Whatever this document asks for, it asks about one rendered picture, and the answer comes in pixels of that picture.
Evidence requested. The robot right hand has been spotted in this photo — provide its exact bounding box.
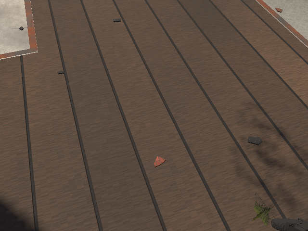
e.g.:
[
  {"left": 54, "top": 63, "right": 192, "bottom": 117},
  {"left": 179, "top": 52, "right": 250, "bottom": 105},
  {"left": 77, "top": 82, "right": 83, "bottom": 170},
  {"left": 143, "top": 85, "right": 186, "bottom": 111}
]
[{"left": 270, "top": 218, "right": 308, "bottom": 231}]

